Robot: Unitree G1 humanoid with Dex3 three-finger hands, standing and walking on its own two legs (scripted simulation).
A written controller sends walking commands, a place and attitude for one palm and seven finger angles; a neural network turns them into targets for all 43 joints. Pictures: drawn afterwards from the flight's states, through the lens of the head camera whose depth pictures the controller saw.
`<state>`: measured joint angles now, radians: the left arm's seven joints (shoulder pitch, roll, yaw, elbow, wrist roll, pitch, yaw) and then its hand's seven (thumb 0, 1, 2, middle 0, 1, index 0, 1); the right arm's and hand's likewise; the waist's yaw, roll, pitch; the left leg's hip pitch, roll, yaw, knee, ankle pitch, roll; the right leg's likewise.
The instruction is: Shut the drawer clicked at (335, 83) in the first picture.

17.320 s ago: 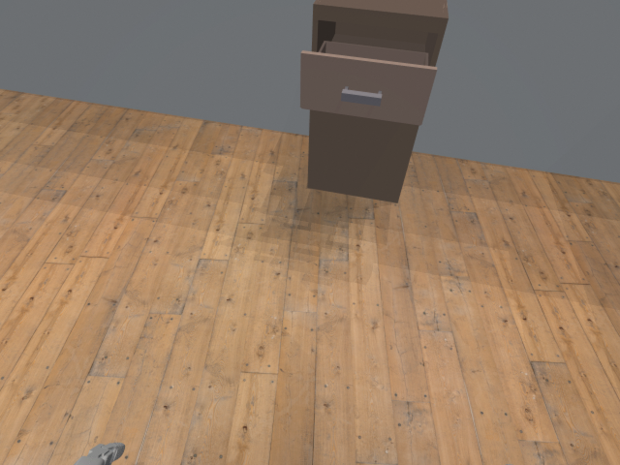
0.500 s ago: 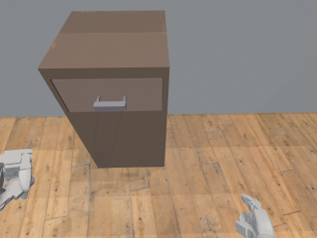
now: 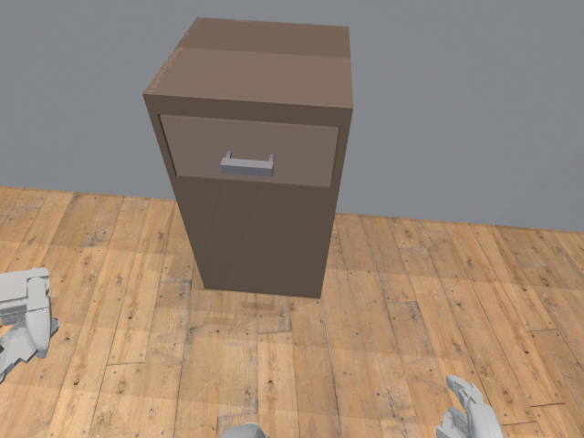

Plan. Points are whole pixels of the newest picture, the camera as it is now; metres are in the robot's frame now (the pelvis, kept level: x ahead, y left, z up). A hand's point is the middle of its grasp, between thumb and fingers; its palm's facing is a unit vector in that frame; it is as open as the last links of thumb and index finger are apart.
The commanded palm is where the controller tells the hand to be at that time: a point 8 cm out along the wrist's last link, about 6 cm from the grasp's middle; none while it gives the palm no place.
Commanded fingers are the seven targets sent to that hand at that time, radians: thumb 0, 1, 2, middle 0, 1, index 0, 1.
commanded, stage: step back with the hand held close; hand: left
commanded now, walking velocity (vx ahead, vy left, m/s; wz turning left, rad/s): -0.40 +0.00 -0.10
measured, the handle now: (248, 161) +0.71 +0.16 -0.07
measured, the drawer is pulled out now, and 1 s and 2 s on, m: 0.00 0.00 0.00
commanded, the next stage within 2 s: stop stepping back and stand still in 0.22 s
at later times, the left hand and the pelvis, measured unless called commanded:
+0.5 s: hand (57, 409) +0.11 +0.19 +0.18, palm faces +0.20 -0.83 -0.53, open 3.2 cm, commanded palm +0.07 +0.24 +0.19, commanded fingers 0.00 0.90 0.90 -1.40 -1.60 -1.40 -1.60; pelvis -0.10 -0.02 +0.00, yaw -8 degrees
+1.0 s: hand out of the picture +0.08 +0.21 +0.17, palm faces +0.30 -0.83 -0.48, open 3.2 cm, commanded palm +0.01 +0.25 +0.19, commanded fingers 0.00 0.90 0.90 -1.40 -1.60 -1.40 -1.60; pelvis -0.15 -0.01 +0.00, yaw -7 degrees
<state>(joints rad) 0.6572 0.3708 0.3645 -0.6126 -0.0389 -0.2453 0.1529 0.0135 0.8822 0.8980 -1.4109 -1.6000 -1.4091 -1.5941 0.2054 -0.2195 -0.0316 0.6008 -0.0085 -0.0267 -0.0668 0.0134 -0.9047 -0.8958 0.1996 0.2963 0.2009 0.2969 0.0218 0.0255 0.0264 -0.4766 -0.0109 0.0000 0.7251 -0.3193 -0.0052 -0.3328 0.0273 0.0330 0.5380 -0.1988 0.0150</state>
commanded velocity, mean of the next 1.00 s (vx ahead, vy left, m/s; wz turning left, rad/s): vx -0.03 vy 0.03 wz -0.02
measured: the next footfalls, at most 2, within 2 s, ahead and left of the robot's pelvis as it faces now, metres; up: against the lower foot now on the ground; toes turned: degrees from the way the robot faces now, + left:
left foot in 0.04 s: +0.11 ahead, +0.09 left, +0.00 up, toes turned -1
right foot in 0.38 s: -0.14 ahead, -0.11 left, +0.00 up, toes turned -8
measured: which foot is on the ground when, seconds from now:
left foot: up 0.00-0.02, down 0.04-0.40, up 0.42-0.48, down 0.50-1.00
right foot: down 0.00-0.04, up 0.06-0.36, down 0.38-1.00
